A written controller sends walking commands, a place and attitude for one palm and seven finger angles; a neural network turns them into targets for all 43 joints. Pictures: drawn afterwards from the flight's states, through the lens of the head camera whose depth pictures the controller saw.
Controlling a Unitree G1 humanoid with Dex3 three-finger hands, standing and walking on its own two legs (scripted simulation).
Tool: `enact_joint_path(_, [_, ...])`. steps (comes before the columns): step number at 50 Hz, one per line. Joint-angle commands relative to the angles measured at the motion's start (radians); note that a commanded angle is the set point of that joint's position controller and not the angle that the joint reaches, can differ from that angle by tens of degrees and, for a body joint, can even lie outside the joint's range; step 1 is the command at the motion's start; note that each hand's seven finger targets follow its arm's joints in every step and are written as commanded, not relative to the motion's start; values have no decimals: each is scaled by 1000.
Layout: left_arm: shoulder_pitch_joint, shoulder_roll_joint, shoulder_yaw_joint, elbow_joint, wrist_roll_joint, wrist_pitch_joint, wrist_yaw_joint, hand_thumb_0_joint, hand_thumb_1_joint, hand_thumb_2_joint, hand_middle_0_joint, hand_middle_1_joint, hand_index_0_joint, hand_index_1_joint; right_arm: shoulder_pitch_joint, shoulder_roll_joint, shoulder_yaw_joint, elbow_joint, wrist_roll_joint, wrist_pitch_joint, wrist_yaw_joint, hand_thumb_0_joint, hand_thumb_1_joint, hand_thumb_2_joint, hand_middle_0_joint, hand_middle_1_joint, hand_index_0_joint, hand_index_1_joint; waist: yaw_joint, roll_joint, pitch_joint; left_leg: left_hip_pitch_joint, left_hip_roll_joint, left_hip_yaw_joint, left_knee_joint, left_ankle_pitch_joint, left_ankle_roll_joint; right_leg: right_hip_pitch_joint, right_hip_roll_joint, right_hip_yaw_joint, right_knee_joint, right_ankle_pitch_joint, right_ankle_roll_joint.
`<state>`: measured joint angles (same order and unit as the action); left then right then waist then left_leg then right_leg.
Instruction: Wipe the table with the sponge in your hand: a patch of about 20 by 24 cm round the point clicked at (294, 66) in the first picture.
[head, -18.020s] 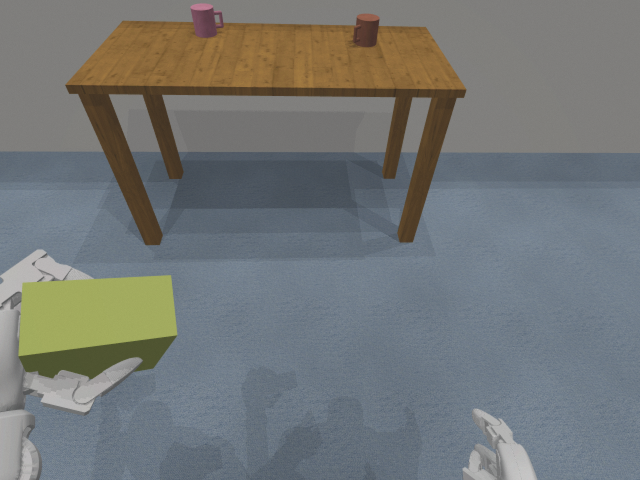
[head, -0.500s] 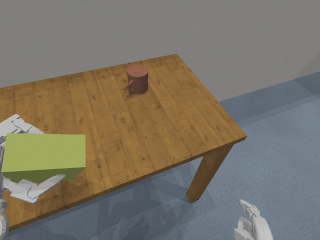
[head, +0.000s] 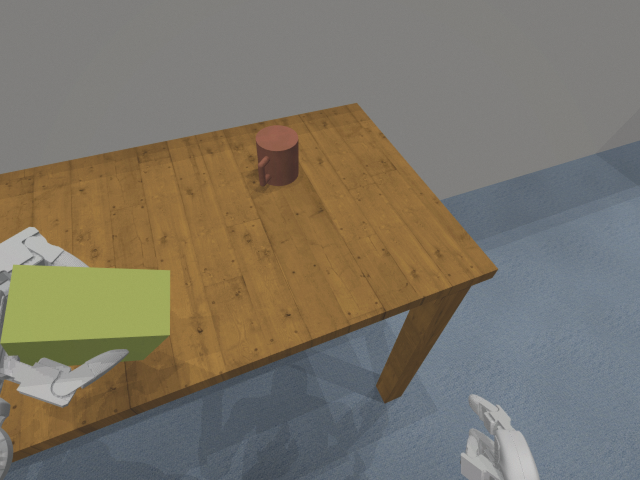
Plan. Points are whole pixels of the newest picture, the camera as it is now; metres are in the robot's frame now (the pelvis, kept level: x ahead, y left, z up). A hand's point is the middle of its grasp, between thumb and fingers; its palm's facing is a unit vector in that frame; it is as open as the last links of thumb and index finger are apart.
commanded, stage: shuffle to correct the standing spot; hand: left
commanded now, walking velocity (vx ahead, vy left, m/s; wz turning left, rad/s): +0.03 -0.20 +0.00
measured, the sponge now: (112, 321) +0.23 +0.22 +0.14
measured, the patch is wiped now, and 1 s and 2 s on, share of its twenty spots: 0.00 0.00 0.00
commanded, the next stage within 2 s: come to a stop and stand still in 0.64 s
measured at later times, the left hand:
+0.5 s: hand (70, 319) +0.22 +0.24 +0.16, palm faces +0.33 -0.85 -0.40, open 9.7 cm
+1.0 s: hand (28, 271) +0.24 +0.27 +0.20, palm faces +0.43 -0.81 -0.39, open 9.7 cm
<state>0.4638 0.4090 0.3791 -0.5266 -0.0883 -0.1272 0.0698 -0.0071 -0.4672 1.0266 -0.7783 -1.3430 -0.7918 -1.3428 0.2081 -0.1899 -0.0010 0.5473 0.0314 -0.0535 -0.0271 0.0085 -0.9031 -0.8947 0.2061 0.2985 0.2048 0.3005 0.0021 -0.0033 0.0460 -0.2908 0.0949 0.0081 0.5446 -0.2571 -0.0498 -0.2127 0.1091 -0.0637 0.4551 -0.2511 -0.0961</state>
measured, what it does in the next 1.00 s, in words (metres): stands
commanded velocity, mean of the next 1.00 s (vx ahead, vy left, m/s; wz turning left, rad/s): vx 0.03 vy -0.14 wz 0.00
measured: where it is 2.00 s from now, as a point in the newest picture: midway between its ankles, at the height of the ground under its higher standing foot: outside the picture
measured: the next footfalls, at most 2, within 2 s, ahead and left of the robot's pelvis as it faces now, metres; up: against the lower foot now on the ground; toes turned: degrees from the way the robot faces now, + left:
none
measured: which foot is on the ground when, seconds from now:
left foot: down 0.00-1.00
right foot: down 0.00-1.00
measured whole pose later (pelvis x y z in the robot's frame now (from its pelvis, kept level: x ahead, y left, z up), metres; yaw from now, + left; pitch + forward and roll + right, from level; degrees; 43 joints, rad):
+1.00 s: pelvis +0.01 +0.01 -0.01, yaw +0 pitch +1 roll -1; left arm 0.34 0.46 0.48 -0.47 -0.10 -0.26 0.10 -0.01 -0.47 1.03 -0.78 -1.34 -0.79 -1.34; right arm 0.25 -0.24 0.02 0.57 0.02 -0.15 0.03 0.01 -0.90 -0.89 0.21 0.30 0.20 0.30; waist 0.00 -0.03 0.05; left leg -0.32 0.07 0.01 0.61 -0.30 -0.01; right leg -0.25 0.09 -0.06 0.54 -0.31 -0.08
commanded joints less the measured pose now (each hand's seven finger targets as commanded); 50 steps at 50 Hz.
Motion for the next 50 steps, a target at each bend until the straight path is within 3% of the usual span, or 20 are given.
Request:
enact_joint_path(1, [-65, 170, 113, -211, -10, -61, 18, 0, 100, 1300, -1200, -1600, -1200, -1600, -73, -134, -55, -157, -2, -53, -8, 0, -900, -900, 200, 300, 200, 300, -6, 70, -157, 108, 62, -62, -39, 151, 84, -11, -177, 128, -79, 233, 46])
enact_joint_path(8, [-66, 175, 119, -211, -10, -58, 22, 0, 100, 1300, -1200, -1600, -1200, -1600, -71, -132, -55, -156, -1, -48, -7, 0, -900, -900, 200, 300, 200, 300, -6, 51, -161, 101, 52, -53, -21, 111, 83, -9, -189, 139, -90, 218, 40])
enact_joint_path(11, [-66, 177, 117, -218, -10, -58, 24, 0, 100, 1300, -1200, -1600, -1200, -1600, -80, -133, -53, -158, -2, -49, -7, 0, -900, -900, 200, 300, 200, 300, -7, 93, -147, 97, 61, -64, -43, 120, 87, -15, -178, 128, -84, 205, 46])
enact_joint_path(13, [-57, 180, 125, -208, -10, -56, 24, 0, 100, 1300, -1200, -1600, -1200, -1600, -74, -131, -54, -156, -2, -45, -6, 0, -900, -900, 200, 300, 200, 300, -5, 60, -154, 94, 59, -57, -24, 122, 86, -3, -183, 132, -90, 218, 49])
enact_joint_path(19, [-46, 184, 124, -212, -15, -53, 26, 0, 100, 1300, -1200, -1600, -1200, -1600, -83, -127, -48, -152, 6, -45, -6, 0, -900, -900, 200, 300, 200, 300, -10, 62, -147, 111, 47, -52, -22, 108, 85, -29, -189, 134, -91, 214, 36])
enact_joint_path(20, [-58, 158, 101, -211, -13, -55, 24, 0, 100, 1300, -1200, -1600, -1200, -1600, -79, -130, -45, -153, 0, -44, -5, 0, -900, -900, 200, 300, 200, 300, -12, 77, -138, 98, 51, -60, -33, 94, 88, -32, -182, 126, -88, 193, 38])
enact_joint_path(22, [-67, 175, 117, -210, -10, -55, 26, 0, 100, 1300, -1200, -1600, -1200, -1600, -80, -129, -47, -155, -3, -43, -5, 0, -900, -900, 200, 300, 200, 300, -7, 76, -130, 79, 59, -64, -41, 65, 90, -21, -178, 128, -96, 167, 50])
enact_joint_path(29, [-48, 186, 124, -215, -12, -52, 27, 0, 100, 1300, -1200, -1600, -1200, -1600, -86, -126, -44, -154, 4, -44, -5, 0, -900, -900, 200, 300, 200, 300, -7, 93, -146, 104, 62, -66, -44, 132, 89, -9, -173, 116, -85, 210, 47])
enact_joint_path(33, [-54, 179, 123, -203, -12, -46, 26, 0, 100, 1300, -1200, -1600, -1200, -1600, -73, -129, -51, -156, -1, -39, -3, 0, -900, -900, 200, 300, 200, 300, -6, 46, -153, 94, 51, -49, -4, 110, 84, -2, -188, 134, -95, 220, 44])
enact_joint_path(38, [-51, 177, 126, -211, -12, -46, 29, 0, 100, 1300, -1200, -1600, -1200, -1600, -79, -129, -50, -157, 0, -36, -1, 0, -900, -900, 200, 300, 200, 300, -8, 59, -169, 108, 46, -46, 7, 190, 85, 19, -194, 137, -78, 300, 48])
enact_joint_path(39, [-910, 896, 432, -475, 4, -224, 37, 0, 100, 1300, -1200, -1600, -1200, -1600, 58, -175, 29, -127, 45, -58, -77, 0, -900, -900, 200, 300, 200, 300, -48, 141, -152, 69, 19, -66, 33, 201, 107, -11, -169, 70, -40, -8, 120])
enact_joint_path(40, [-513, 350, 334, -39, 17, -143, 24, 0, 100, 1300, -1200, -1600, -1200, -1600, -8, -60, -33, -127, 17, -101, -40, 0, -900, -900, 200, 300, 200, 300, -22, 34, -117, 93, 63, -62, 23, 138, 88, -151, -177, 105, -48, -52, 77])
enact_joint_path(41, [-381, 322, 268, -1, 5, -112, 19, 0, 100, 1300, -1200, -1600, -1200, -1600, -25, -145, -39, -120, -20, -107, -15, 0, -900, -900, 200, 300, 200, 300, 4, 32, -119, 99, 15, 5, 40, 69, 74, -123, -138, 148, -49, 39, 61])
enact_joint_path(42, [-352, 332, 259, -68, 2, -123, 15, 0, 100, 1300, -1200, -1600, -1200, -1600, -20, -166, -49, -130, -29, -110, -2, 0, -900, -900, 200, 300, 200, 300, 14, 18, -149, 47, -19, 23, 85, 18, 75, -79, -171, 188, -69, 97, 64])
enact_joint_path(43, [-261, 288, 219, -65, -5, -138, 13, 0, 100, 1300, -1200, -1600, -1200, -1600, -13, -169, -46, -133, -29, -120, 15, 0, -900, -900, 200, 300, 200, 300, 25, -12, -156, -17, -54, 29, 129, 17, 80, -5, -213, 241, -81, 199, 62])
enact_joint_path(44, [-184, 222, 164, -29, -10, -145, 13, 0, 100, 1300, -1200, -1600, -1200, -1600, -19, -162, -34, -119, -17, -132, 37, 0, -900, -900, 200, 300, 200, 300, 29, 37, -191, 0, -63, 22, 120, 31, 85, 21, -230, 250, -57, 262, 47])
enact_joint_path(47, [-52, 178, 137, -90, -14, -177, 29, 0, 100, 1300, -1200, -1600, -1200, -1600, -1, -172, -35, -127, -10, -154, 67, 0, -900, -900, 200, 300, 200, 300, 46, -37, -153, -13, -62, 15, 86, 138, 92, 66, -244, 188, -33, 495, 79])
enact_joint_path(48, [-43, 180, 142, -112, -13, -186, 34, 0, 100, 1300, -1200, -1600, -1200, -1600, -6, -174, -37, -122, -10, -159, 68, 0, -900, -900, 200, 300, 200, 300, 42, -35, -159, 16, -57, 11, 55, 166, 93, 59, -238, 168, -24, 507, 84])
enact_joint_path(49, [-57, 240, 184, -127, -12, -195, 46, 0, 100, 1300, -1200, -1600, -1200, -1600, -32, -175, -31, -112, -10, -160, 64, 0, -900, -900, 200, 300, 200, 300, 40, 16, -193, 78, -50, 3, 7, 182, 95, 33, -221, 152, -5, 445, 81])
enact_joint_path(50, [-63, 219, 181, -131, -5, -200, 48, 0, 100, 1300, -1200, -1600, -1200, -1600, -26, -179, -39, -109, -19, -157, 54, 0, -900, -900, 200, 300, 200, 300, 32, 6, -178, 78, -33, -8, -9, 213, 90, 35, -208, 131, -9, 425, 81])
